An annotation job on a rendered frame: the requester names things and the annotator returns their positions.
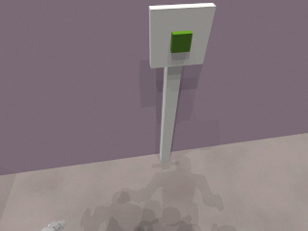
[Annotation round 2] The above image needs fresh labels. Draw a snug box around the panel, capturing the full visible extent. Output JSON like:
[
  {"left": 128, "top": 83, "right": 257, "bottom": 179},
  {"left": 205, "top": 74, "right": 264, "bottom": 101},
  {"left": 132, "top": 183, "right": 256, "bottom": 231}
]
[{"left": 148, "top": 3, "right": 217, "bottom": 164}]

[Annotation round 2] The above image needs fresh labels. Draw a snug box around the robot left hand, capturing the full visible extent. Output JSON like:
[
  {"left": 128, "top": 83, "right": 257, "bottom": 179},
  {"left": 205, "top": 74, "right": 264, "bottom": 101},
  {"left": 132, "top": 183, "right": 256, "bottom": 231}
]
[{"left": 41, "top": 220, "right": 66, "bottom": 231}]

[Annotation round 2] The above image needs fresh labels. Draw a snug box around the button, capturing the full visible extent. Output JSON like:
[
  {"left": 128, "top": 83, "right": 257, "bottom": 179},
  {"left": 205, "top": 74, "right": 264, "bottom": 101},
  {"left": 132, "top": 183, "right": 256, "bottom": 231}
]
[{"left": 170, "top": 30, "right": 193, "bottom": 53}]

